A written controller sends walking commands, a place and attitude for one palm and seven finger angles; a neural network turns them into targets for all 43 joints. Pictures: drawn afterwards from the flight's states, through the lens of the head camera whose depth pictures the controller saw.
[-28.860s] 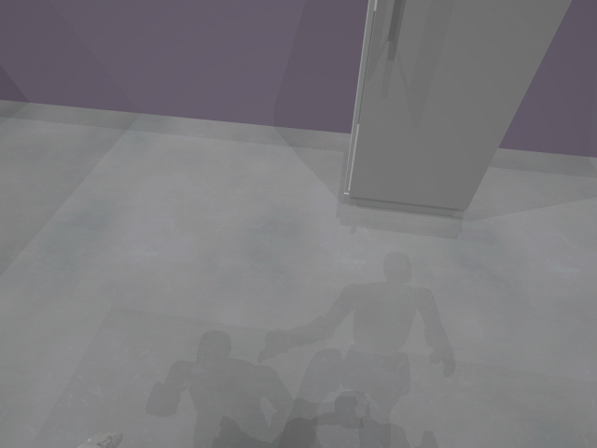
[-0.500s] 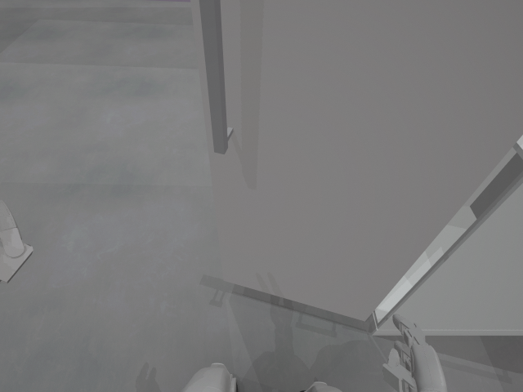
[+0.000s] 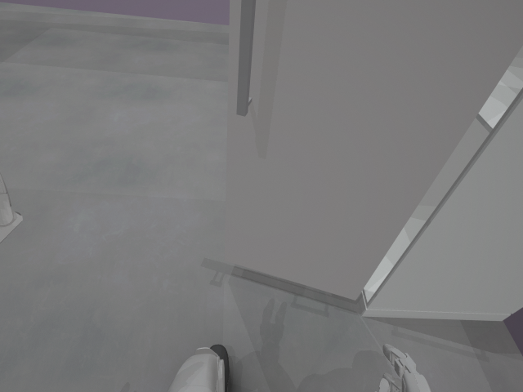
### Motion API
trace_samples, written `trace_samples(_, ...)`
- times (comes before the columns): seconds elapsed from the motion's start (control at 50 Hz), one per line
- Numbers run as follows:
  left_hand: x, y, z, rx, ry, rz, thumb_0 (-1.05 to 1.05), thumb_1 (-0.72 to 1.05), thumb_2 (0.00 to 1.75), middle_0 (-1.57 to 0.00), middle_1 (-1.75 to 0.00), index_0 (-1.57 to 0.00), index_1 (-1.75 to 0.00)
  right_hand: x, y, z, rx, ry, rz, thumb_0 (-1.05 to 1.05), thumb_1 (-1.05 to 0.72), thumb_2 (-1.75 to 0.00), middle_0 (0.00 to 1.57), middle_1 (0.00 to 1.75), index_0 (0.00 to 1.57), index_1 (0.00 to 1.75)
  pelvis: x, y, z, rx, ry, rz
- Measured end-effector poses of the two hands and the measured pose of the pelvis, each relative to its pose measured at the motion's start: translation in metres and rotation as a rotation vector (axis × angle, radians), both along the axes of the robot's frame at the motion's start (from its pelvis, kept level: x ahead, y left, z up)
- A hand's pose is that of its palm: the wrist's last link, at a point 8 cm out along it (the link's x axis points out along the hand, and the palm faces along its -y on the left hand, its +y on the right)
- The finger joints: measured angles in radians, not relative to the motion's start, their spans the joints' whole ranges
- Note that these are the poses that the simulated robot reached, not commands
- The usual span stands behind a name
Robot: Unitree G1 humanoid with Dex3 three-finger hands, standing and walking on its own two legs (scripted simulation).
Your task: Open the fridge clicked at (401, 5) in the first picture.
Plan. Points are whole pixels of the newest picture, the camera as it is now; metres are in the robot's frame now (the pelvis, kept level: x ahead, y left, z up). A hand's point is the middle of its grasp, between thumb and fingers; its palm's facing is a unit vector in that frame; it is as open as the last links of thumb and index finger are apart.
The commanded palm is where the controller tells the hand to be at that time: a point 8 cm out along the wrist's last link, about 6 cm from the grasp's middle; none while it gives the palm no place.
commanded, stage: stop stepping back and stand still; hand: left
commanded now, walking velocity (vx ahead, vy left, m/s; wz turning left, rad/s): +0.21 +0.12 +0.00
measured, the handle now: (251, 6) +0.69 +0.04 +0.31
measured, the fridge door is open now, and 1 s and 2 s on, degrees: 74 74 74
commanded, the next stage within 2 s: let the arm hang, fingers relaxed in 1.18 s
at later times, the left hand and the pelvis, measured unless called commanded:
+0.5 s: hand out of the picture +0.01 +0.29 +0.25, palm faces +0.38 -0.82 -0.44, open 7.4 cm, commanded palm -0.02 +0.34 +0.23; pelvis -0.20 +0.06 +0.04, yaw -6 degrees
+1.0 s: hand out of the picture -0.03 +0.32 +0.24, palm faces +0.39 -0.77 -0.50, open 7.4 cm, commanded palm -0.09 +0.36 +0.23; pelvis -0.26 +0.08 +0.04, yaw -7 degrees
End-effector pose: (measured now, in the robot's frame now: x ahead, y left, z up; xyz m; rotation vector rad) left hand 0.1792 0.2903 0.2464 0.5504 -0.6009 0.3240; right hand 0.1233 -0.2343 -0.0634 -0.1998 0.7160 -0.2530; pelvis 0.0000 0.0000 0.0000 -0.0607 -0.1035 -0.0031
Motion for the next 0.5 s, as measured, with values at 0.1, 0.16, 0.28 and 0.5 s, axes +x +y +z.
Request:
trace_samples(0.1,-0.08,0.019,0.005,-0.036,0.008,0.046,0.01,0.89,0.9,-0.22,-0.31,-0.22,-0.3,-0.041,0.017,0.0,-0.023,0.085,0.061,0.01,-0.9,-0.9,0.21,0.3,0.2,0.3,-0.041,0.017,0.009,0.032,-0.002,-0.015)
trace_samples(0.16,-0.106,0.046,0.008,-0.124,-0.004,0.119,0.01,0.88,0.9,-0.22,-0.31,-0.22,-0.3,-0.064,0.031,0.019,-0.051,0.091,0.077,0.01,-0.9,-0.9,0.21,0.3,0.2,0.3,-0.057,0.031,0.028,0.05,0.017,-0.03)
trace_samples(0.28,-0.118,0.081,0.002,-0.209,0.052,0.163,0.01,0.89,0.9,-0.21,-0.3,-0.21,-0.3,-0.096,0.056,0.045,-0.039,-0.047,0.081,0.01,-0.9,-0.9,0.21,0.3,0.2,0.3,-0.113,0.056,0.04,0.028,0.006,-0.053)
trace_samples(0.5,-0.204,0.043,0.021,-0.006,0.122,-0.014,0.02,0.89,0.9,-0.21,-0.3,-0.21,-0.3,-0.158,0.063,0.058,-0.032,-0.103,0.094,0.01,-0.9,-0.9,0.21,0.3,0.2,0.3,-0.196,0.058,0.038,0.079,0.07,-0.101)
